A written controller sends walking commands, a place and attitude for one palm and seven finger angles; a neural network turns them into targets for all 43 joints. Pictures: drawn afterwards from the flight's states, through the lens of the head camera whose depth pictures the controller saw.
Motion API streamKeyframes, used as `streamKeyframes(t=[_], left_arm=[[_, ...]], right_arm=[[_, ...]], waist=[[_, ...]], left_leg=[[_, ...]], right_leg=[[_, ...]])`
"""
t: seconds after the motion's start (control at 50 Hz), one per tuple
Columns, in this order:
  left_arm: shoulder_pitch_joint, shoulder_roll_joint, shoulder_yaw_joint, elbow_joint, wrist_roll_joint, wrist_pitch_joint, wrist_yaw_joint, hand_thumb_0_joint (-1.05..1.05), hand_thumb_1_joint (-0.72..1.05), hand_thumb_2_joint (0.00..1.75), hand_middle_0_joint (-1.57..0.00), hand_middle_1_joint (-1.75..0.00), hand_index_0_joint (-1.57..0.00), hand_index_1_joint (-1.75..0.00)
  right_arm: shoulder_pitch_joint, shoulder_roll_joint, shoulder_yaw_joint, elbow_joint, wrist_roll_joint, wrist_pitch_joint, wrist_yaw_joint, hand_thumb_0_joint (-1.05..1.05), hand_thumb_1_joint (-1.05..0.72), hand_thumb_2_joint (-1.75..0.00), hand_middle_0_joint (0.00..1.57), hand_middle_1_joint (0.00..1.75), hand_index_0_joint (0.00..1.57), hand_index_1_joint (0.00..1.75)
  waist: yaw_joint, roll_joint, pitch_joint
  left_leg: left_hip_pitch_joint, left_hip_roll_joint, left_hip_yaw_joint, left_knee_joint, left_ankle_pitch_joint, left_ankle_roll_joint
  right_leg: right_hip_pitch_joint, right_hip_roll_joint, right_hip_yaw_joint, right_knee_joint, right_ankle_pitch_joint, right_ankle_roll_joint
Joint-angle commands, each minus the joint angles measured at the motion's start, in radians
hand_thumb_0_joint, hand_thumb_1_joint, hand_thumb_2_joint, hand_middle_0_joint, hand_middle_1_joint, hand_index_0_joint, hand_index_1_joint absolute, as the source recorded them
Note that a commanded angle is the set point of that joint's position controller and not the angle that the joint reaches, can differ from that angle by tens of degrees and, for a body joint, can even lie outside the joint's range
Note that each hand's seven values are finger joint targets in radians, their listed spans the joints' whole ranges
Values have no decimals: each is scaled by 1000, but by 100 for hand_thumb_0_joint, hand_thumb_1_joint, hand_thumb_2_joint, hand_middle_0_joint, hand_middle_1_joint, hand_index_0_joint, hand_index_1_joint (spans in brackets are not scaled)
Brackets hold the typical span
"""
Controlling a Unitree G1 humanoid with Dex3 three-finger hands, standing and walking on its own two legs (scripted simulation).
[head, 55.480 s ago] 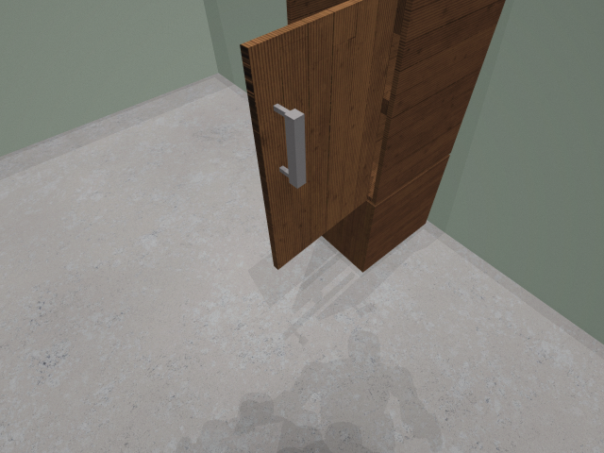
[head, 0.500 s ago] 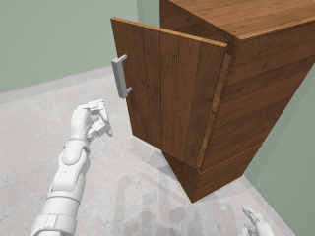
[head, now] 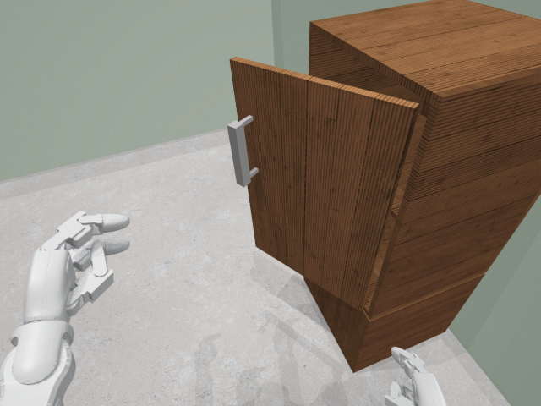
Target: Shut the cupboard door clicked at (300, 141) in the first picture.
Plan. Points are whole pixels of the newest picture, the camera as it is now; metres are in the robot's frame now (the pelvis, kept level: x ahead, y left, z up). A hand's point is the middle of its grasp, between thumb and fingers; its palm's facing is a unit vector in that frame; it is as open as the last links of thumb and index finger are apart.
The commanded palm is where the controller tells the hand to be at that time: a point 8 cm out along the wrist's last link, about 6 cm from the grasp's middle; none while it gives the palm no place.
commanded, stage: draw the hand back to the body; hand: left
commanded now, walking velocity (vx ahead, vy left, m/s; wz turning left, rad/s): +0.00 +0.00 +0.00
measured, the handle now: (245, 151) +0.63 +0.13 +0.05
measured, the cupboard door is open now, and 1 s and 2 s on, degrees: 31 31 31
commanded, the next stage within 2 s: step back with the hand held close in 0.54 s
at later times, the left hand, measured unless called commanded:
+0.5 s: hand (74, 300) +0.19 +0.25 +0.15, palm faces +0.45 -0.81 -0.38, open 7.4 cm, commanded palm +0.14 +0.29 +0.17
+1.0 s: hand (53, 303) +0.18 +0.28 +0.15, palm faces +0.37 -0.79 -0.49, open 7.4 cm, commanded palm +0.12 +0.32 +0.17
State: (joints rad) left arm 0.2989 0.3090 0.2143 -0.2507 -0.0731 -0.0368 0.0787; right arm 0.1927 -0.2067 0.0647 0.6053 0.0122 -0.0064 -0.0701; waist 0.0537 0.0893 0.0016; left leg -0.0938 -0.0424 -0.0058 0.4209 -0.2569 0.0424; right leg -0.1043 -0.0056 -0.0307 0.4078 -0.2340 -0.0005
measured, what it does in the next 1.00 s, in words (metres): stands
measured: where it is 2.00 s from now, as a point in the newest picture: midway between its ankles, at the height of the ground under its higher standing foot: outside the picture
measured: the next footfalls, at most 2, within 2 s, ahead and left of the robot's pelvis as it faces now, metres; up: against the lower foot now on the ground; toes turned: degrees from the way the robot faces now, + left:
right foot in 1.94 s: -0.29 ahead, -0.13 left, +0.00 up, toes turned +2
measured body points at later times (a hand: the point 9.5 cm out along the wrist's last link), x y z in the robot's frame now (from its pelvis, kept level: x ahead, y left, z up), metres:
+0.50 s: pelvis +0.00 -0.01 +0.00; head -0.03 -0.03 +0.45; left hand +0.16 +0.29 +0.17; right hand +0.19 -0.23 -0.08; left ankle -0.01 +0.09 -0.74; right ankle +0.00 -0.12 -0.74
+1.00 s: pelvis -0.02 +0.02 -0.01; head -0.01 +0.01 +0.44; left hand +0.16 +0.32 +0.17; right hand +0.16 -0.24 -0.09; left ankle -0.01 +0.09 -0.74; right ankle +0.00 -0.12 -0.74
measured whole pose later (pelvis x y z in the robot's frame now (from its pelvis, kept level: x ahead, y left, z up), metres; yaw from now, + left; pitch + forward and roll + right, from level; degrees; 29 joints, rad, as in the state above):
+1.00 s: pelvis -0.02 +0.02 -0.01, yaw +0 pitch +1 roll -1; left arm 0.55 0.41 0.38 -0.45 -0.07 -0.13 0.12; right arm 0.18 -0.26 -0.03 0.57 0.01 0.03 -0.09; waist 0.01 0.04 0.00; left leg -0.27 -0.05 0.01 0.53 -0.27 0.06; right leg -0.27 -0.02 -0.02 0.50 -0.23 0.02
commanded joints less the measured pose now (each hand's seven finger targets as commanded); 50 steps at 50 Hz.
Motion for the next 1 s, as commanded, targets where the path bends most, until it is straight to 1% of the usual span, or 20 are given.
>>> streamKeyframes(t=[0.0, 0.1, 0.14, 0.2, 0.24, 0.3, 0.42, 0.48, 0.52, 0.6, 0.64, 0.66, 0.68, 0.7, 0.72, 0.78, 0.84, 0.9, 0.92, 0.98], left_arm=[[-43, 211, 186, -253, 1, -72, 21, 0, 90, 90, -39, -51, -39, -51], [66, 272, 278, -352, 1, -92, 38, 0, 90, 90, -25, -36, -25, -36], [112, 268, 295, -369, -1, -98, 44, 0, 90, 90, -20, -30, -20, -30], [64, 198, 217, -316, 7, -95, 39, 0, 90, 90, -20, -30, -20, -30], [25, 194, 207, -287, 9, -94, 44, 0, 90, 90, -20, -30, -20, -30], [23, 208, 218, -264, 9, -97, 47, 0, 90, 90, -20, -30, -20, -30], [33, 245, 251, -359, 10, -116, 52, 0, 90, 90, -20, -30, -20, -30], [65, 249, 265, -354, 10, -112, 55, 0, 90, 90, -20, -30, -20, -30], [71, 232, 256, -327, 7, -107, 49, 0, 90, 90, -20, -30, -20, -30], [76, 230, 261, -292, 6, -103, 42, 0, 90, 90, -20, -30, -20, -30], [75, 210, 244, -275, 1, -99, 38, 0, 90, 90, -20, -30, -20, -30], [-22, 327, 350, -327, 8, -139, 47, 0, 90, 90, -20, -30, -20, -30], [86, 258, 299, -246, 5, -146, 42, 0, 90, 90, -20, -30, -20, -30], [102, 268, 302, -261, 9, -151, 43, 0, 90, 90, -20, -30, -20, -30], [134, 239, 273, -255, 11, -155, 40, 0, 90, 90, -20, -30, -20, -30], [172, 252, 278, -312, 9, -168, 51, 0, 90, 90, -20, -30, -20, -30], [201, 289, 313, -384, 7, -173, 64, 0, 90, 90, -20, -30, -20, -30], [204, 338, 357, -446, 6, -169, 72, 0, 90, 90, -20, -30, -20, -30], [216, 326, 354, -448, 5, -167, 73, 0, 90, 90, -20, -30, -20, -30], [234, 319, 359, -448, 4, -164, 74, 0, 90, 90, -20, -30, -20, -30]], right_arm=[[-147, -111, -58, -163, 0, -64, -9, 0, -90, -90, 20, 30, 20, 30], [-141, -112, -70, -161, 1, -98, -10, 0, -90, -90, 20, 30, 20, 30], [-133, -105, -72, -161, 3, -109, -12, 0, -90, -90, 20, 30, 20, 30], [-128, -117, -77, -138, 4, -123, -13, 0, -90, -90, 20, 30, 20, 30], [-120, -125, -81, -132, 5, -125, -17, 0, -90, -90, 20, 30, 20, 30], [-116, -131, -86, -127, 3, -129, -23, 0, -90, -90, 20, 30, 20, 30], [-135, -114, -77, -140, -1, -145, -25, 0, -90, -90, 20, 30, 20, 30], [-131, -106, -72, -134, -3, -149, -23, 0, -90, -90, 20, 30, 20, 30], [-135, -104, -71, -132, -2, -147, -22, 0, -90, -90, 20, 30, 20, 30], [-129, -112, -76, -128, -1, -141, -18, 0, -90, -90, 20, 30, 20, 30], [-128, -109, -77, -134, 1, -133, -19, 0, -90, -90, 20, 30, 20, 30], [-119, -151, -96, -164, 7, -112, -12, 0, -90, -90, 20, 30, 20, 30], [-112, -139, -98, -145, 2, -100, -13, 0, -90, -90, 20, 30, 20, 30], [-123, -139, -102, -145, -2, -91, -12, 0, -90, -90, 20, 30, 20, 30], [-121, -130, -100, -145, -1, -82, -9, 0, -90, -90, 20, 30, 20, 30], [-109, -139, -112, -153, 3, -58, -10, 0, -90, -90, 20, 30, 20, 30], [-112, -148, -117, -176, 3, -40, -22, 0, -90, -90, 20, 30, 20, 30], [-119, -156, -120, -197, 4, -23, -33, 0, -90, -90, 20, 30, 20, 30], [-113, -148, -118, -207, 4, -17, -35, 0, -90, -90, 20, 30, 20, 30], [-97, -156, -125, -219, 1, -8, -33, 0, -90, -90, 20, 30, 20, 30]], waist=[[8, -39, -83], [18, -4, -116], [18, -6, -105], [-9, -38, -1], [-13, -46, 26], [-8, -96, 9], [14, -4, -101], [16, 23, -77], [12, -18, -26], [11, -19, -8], [7, -51, -1], [-28, -44, 9], [-35, -105, -12], [-30, -123, -24], [-37, -149, -51], [-46, -109, -134], [-45, -46, -203], [-39, -3, -236], [-39, -9, -233], [-40, 11, -218]], left_leg=[[-43, 51, -9, -76, 235, -30], [-40, 50, -7, -60, 271, -31], [-45, 52, -5, -58, 276, -33], [-55, 51, 1, -66, 208, -25], [-61, 51, -2, -74, 158, -20], [-56, 49, -4, -75, 129, -13], [-32, 40, 1, -68, 166, -14], [-45, 39, 7, -63, 193, -20], [-60, 45, 5, -68, 190, -21], [-59, 48, 6, -75, 188, -22], [-56, 50, 10, -73, 178, -17], [-137, 68, -26, -14, 96, 5], [-126, 62, -35, 28, 95, 6], [-117, 58, -33, 50, 108, 4], [-122, 57, -30, 73, 118, 1], [-124, 67, -27, 93, 182, -7], [-120, 95, -46, 65, 371, -13], [-128, 122, -71, 47, 536, -17], [-144, 130, -77, 45, 578, -20], [-190, 159, -98, 18, 567, -18]], right_leg=[[56, 4, -10, -49, 172, -19], [73, 2, -9, -40, 198, -17], [62, 1, -13, -35, 197, -16], [-19, 2, -11, -62, 135, -12], [-43, 0, -9, -65, 84, -10], [-37, 0, -4, -74, 55, -9], [37, -9, 7, -57, 100, -14], [38, -6, 4, -57, 135, -17], [20, -4, 3, -66, 126, -15], [9, 0, 2, -74, 119, -15], [-2, -2, 3, -74, 107, -11], [-61, -60, 104, -121, 106, -18], [-86, -97, 126, -136, 97, -31], [-94, -117, 140, -140, 130, -37], [-94, -136, 142, -127, 154, -43], [-63, -158, 130, -58, 285, -57], [-16, -122, 79, 46, 414, -37], [12, -76, 47, 121, 475, -14], [21, -67, 40, 144, 484, -11], [11, -39, 36, 182, 372, -1]])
